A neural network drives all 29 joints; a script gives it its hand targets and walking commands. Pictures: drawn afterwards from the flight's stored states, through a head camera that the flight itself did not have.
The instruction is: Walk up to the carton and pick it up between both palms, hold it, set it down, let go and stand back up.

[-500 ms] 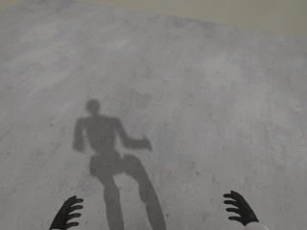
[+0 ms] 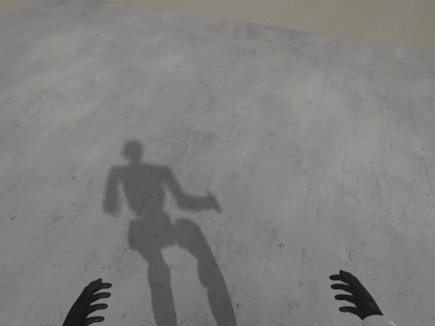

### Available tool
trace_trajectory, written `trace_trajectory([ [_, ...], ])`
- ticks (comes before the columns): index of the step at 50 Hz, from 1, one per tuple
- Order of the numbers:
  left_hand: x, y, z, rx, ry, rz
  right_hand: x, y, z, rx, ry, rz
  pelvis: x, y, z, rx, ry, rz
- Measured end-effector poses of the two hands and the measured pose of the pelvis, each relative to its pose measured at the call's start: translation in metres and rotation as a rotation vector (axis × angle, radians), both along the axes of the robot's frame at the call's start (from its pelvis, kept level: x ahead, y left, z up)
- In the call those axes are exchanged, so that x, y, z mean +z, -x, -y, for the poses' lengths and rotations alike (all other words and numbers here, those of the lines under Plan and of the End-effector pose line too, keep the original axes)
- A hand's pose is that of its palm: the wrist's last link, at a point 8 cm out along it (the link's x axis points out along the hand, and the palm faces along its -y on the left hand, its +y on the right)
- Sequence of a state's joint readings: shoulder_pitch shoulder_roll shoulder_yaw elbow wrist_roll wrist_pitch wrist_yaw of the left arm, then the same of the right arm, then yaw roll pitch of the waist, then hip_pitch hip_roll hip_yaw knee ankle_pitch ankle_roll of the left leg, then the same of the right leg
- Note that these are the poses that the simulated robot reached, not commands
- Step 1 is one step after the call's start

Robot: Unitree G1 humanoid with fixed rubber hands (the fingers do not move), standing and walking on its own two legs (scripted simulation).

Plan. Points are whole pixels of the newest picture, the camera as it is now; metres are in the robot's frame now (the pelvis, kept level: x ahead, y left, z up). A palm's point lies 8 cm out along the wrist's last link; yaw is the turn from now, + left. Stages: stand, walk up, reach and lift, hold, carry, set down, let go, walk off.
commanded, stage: stand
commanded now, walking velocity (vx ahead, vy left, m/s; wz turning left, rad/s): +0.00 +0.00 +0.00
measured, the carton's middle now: out of the picture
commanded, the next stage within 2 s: walk up in 0.82 s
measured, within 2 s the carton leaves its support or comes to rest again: neither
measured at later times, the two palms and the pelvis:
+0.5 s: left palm out of the picture +0.13 +0.26 -0.07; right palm (372, 322) +0.13 -0.27 -0.07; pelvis -0.01 +0.00 +0.00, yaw +0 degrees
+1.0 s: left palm out of the picture +0.11 +0.27 -0.08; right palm out of the picture +0.12 -0.28 -0.07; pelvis -0.03 +0.00 +0.00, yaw +0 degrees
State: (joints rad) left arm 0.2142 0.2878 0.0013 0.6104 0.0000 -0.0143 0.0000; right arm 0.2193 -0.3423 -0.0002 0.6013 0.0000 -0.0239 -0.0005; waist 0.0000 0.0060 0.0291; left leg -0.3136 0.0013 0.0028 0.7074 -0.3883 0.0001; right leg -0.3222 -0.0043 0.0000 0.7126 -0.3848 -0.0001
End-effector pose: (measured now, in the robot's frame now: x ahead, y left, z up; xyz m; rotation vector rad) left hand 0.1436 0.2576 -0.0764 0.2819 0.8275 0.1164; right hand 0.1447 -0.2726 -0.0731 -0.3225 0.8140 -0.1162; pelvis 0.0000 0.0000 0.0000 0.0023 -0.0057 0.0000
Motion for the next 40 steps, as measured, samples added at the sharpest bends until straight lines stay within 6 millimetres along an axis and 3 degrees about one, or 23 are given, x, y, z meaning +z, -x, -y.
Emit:
trace_trajectory([
  [40,0.002,0.027,-0.009,0.004,-0.023,0.003,0.006,0.020,0.004,0.004,0.010,0.036,0.000,0.023,0.000,0.000,-0.001,0.032],
])
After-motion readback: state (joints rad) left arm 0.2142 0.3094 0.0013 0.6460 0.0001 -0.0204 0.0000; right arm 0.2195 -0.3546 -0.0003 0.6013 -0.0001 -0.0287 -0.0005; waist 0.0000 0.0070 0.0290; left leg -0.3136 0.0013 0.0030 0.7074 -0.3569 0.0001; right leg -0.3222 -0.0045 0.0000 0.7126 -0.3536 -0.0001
